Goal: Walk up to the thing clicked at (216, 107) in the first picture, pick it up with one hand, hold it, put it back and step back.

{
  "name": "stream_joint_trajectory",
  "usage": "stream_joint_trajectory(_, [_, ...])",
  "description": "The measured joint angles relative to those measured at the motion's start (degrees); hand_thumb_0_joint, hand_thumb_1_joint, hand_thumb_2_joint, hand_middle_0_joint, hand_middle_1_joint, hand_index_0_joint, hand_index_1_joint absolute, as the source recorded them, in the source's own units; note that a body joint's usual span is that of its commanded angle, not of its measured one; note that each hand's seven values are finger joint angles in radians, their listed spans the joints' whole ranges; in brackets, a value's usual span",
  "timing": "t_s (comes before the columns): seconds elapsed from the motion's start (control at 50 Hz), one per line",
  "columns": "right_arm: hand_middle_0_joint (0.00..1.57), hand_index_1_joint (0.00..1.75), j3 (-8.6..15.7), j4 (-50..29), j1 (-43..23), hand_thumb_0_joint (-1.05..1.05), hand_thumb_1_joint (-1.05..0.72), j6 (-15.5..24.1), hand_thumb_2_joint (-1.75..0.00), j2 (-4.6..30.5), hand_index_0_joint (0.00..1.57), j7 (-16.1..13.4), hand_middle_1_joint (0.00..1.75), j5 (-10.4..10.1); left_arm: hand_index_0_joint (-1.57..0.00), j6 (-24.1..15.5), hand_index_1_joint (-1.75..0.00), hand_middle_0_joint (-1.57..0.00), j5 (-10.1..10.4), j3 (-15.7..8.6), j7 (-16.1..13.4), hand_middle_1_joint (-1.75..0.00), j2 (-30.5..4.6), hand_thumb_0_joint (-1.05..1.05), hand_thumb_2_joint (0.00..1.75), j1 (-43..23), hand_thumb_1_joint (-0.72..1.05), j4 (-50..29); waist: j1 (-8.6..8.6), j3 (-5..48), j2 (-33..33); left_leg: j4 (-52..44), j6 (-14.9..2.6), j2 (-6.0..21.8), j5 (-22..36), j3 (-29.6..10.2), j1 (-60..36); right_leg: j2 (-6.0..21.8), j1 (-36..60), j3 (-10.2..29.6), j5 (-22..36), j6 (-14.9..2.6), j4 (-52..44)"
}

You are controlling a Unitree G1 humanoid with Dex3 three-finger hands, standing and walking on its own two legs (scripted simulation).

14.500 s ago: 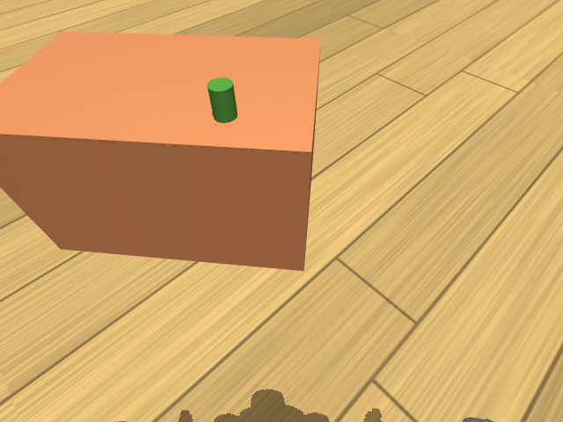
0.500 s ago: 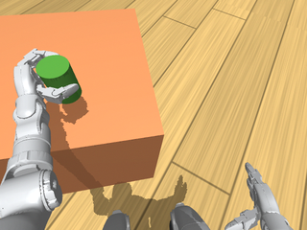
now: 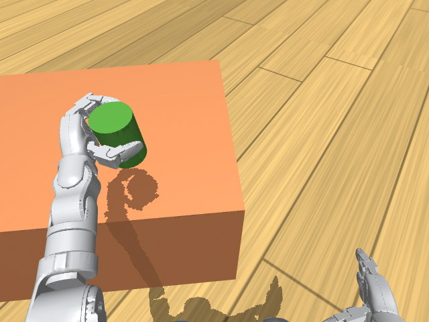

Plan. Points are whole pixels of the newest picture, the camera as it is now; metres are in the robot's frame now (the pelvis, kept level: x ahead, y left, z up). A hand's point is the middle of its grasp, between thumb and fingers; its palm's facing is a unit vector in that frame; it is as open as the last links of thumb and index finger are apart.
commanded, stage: lift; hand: left
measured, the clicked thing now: (120, 136) +0.40 +0.17 +0.14
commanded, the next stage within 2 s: hold in 0.64 s
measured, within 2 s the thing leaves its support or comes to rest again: neither
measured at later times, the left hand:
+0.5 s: hand (105, 141) +0.35 +0.17 +0.19, palm faces +0.18 -0.98 +0.01, open 10.6 cm
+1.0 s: hand (101, 134) +0.34 +0.17 +0.21, palm faces +0.16 -0.99 +0.01, open 10.6 cm
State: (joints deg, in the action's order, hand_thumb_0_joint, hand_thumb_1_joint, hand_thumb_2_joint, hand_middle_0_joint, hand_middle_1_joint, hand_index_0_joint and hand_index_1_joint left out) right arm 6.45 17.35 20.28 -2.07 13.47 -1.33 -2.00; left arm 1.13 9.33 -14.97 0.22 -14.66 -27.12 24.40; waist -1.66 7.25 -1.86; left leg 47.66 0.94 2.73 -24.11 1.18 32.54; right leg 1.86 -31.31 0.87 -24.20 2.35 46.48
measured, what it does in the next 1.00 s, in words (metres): stands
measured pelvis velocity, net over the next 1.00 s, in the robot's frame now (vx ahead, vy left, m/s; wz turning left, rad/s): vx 0.00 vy -0.01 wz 0.02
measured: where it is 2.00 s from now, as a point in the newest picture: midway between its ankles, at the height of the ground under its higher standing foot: outside the picture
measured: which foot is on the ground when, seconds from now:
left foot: down 0.00-1.00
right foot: down 0.00-1.00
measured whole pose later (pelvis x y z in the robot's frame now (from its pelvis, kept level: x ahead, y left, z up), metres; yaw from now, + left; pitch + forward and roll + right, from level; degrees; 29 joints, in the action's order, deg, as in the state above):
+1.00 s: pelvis +0.00 -0.01 +0.02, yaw +1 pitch +2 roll +0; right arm 5.5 32.1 16.2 9.0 12.5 -3.0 -2.2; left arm 22.0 11.7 -14.2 0.4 -11.6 -16.5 -1.3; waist 0.4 4.7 -3.0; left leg 37.2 1.6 1.8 -19.3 0.4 19.4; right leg 2.6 -18.5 -0.4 -21.0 1.7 38.0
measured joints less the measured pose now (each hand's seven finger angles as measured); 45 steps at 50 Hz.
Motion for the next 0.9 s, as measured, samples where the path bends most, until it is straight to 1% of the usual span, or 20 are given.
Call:
stream_joint_trajectory(0.18, [0.05,0.05,-0.8,4.1,-1.0,-0.01,0.52,2.2,-0.05,-0.7,0.06,-1.1,0.05,-0.1,-0.79,5.8,-1.13,-0.77,0.3,1.1,-0.7,-1.13,1.2,-0.02,1.01,4.7,-0.57,-8.7,0.66,-0.8,0.0,-2.9,0.47,-0.1,1.7,-0.5,-4.0,0.1,3.9,-0.6,1.1,-0.46,-2.1])
stream_joint_trajectory(0.42, [0.05,0.05,-1.5,9.6,-2.6,-0.01,0.52,6.0,-0.05,-0.9,0.06,-1.7,0.05,-0.3,-0.79,11.8,-1.14,-0.76,1.3,1.1,-0.3,-1.13,1.9,-0.02,1.01,7.2,-0.57,-15.0,1.31,-1.9,-0.7,-6.4,0.62,-0.6,4.0,-0.6,-8.0,0.4,7.5,-0.8,2.7,-0.72,-4.5])
stream_joint_trajectory(0.56, [0.05,0.05,-1.7,11.5,-3.0,-0.01,0.52,8.1,-0.04,-0.8,0.06,-2.0,0.05,-0.2,-0.79,14.2,-1.14,-0.76,1.8,1.1,-0.5,-1.13,2.5,-0.02,1.02,8.6,-0.57,-18.5,1.56,-2.6,-0.6,-7.7,0.73,-0.6,4.7,-0.6,-9.4,0.5,8.7,-0.9,3.1,-0.83,-5.4])
stream_joint_trajectory(0.72, [0.05,0.05,-1.3,13.0,-3.7,-0.01,0.52,9.6,-0.05,-0.7,0.06,-2.4,0.05,-0.2,-0.79,16.3,-1.13,-0.77,1.8,1.0,-0.6,-1.13,2.5,-0.02,1.02,9.6,-0.57,-21.4,1.66,-2.3,-0.6,-8.8,0.76,-0.7,4.7,-0.7,-11.1,0.6,10.5,-1.1,3.1,-0.82,-6.5])
stream_joint_trajectory(0.9, [0.05,0.05,-1.2,14.3,-4.1,-0.01,0.52,10.7,-0.05,-0.9,0.06,-2.0,0.05,-0.3,-0.79,19.4,-1.13,-0.77,2.4,0.9,0.4,-1.13,2.7,-0.02,1.02,10.1,-0.57,-23.7,1.9,-2.2,-1.0,-9.9,0.7,-0.8,4.8,-0.8,-12.5,0.7,12.1,-1.3,3.1,-0.75,-7.8])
